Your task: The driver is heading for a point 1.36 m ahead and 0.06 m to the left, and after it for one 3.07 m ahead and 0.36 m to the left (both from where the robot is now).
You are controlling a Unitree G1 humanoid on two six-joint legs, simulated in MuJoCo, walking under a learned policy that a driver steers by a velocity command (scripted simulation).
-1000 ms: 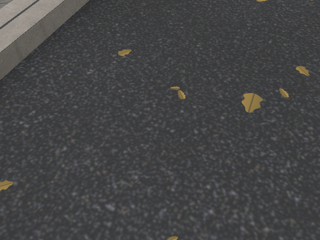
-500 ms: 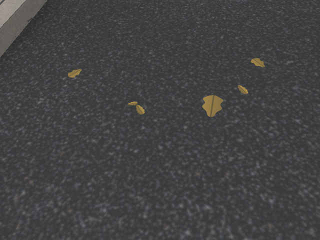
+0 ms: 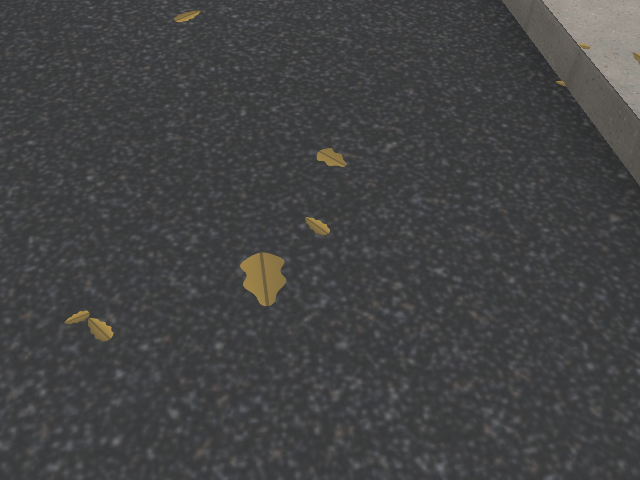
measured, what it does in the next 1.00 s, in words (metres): walks ahead: right foot, then left foot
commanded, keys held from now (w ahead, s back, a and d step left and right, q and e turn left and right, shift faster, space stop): w+e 0.18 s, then w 0.26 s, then w+q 0.56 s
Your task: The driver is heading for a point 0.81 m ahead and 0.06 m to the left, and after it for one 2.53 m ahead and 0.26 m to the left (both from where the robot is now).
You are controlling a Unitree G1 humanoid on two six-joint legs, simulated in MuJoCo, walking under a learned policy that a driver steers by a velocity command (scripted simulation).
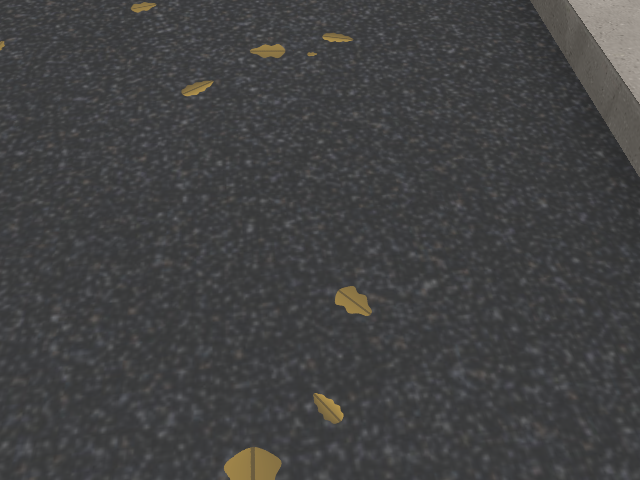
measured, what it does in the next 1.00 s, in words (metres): walks ahead, turning left: right foot, then left foot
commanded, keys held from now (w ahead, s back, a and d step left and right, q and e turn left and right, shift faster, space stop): w+q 0.42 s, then w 0.44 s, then w+e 0.14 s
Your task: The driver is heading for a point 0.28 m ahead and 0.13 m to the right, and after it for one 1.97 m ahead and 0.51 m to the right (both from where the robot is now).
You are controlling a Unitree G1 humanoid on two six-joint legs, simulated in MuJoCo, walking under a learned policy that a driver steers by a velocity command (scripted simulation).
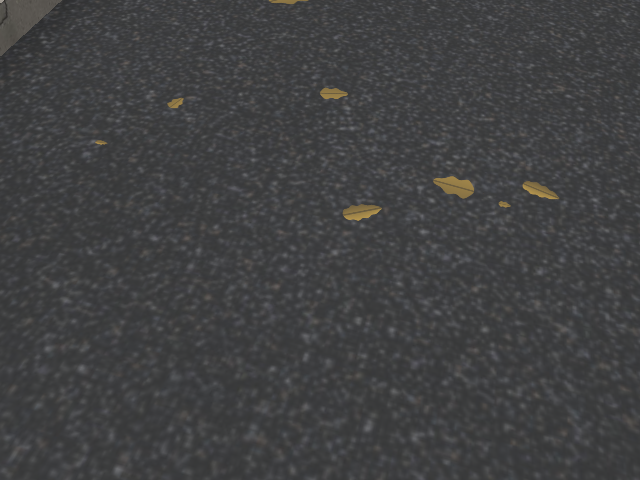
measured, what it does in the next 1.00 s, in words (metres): walks ahead, turning right: right foot, then left foot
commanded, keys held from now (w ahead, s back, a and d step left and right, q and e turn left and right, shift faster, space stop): w+e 0.74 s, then w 0.26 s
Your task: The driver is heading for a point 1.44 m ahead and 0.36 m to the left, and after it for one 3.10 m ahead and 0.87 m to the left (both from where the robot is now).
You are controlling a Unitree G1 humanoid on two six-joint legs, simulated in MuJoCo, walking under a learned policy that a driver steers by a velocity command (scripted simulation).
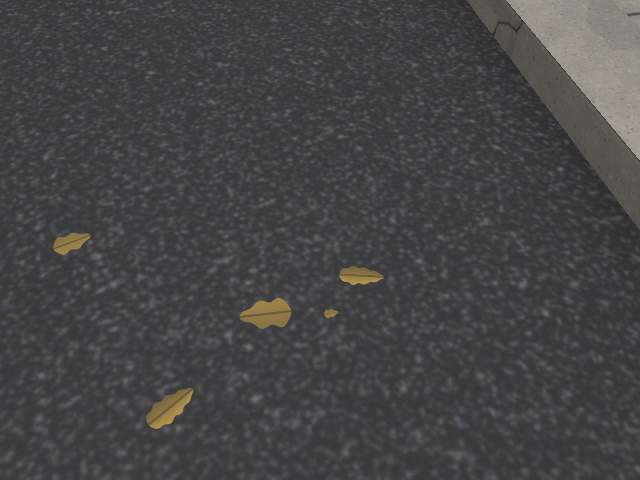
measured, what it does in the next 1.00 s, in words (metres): walks ahead, turning left: right foot, then left foot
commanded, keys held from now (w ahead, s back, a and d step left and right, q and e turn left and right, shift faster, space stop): w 0.40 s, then w+q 0.60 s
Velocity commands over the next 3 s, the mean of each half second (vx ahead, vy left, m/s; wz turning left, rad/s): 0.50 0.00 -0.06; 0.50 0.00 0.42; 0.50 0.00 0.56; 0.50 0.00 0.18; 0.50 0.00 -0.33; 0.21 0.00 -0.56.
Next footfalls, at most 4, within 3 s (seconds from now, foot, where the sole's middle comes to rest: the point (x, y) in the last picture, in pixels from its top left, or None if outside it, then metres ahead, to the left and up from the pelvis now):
0.46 right None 0.39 -0.11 -0.76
1.00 left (300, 395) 0.64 0.10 -0.76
1.52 right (318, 264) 1.00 0.08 -0.76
2.04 left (199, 231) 1.09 0.40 -0.76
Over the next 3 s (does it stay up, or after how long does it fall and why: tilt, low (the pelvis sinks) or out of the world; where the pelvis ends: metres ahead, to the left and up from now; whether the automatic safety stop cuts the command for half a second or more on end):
stays up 1.36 0.43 0.02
